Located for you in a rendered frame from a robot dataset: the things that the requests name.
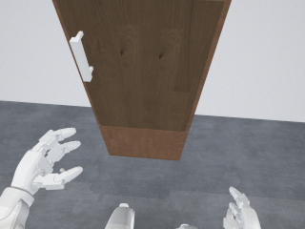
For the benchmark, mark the left robot forearm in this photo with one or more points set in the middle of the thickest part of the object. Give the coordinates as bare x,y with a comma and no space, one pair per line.
15,206

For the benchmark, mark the left robot shin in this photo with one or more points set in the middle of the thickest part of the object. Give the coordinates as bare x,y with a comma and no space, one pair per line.
123,205

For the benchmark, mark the handle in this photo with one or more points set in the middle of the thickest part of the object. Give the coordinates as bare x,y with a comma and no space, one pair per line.
80,57

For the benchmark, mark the left robot thigh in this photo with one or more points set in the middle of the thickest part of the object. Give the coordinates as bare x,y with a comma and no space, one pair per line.
121,218

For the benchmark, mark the right robot hand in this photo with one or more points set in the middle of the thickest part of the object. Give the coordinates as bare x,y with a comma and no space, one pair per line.
246,218

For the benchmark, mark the cupboard door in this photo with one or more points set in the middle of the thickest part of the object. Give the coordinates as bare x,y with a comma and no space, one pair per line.
148,57

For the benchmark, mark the left robot hand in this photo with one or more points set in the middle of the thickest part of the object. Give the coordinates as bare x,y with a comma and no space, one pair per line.
27,175

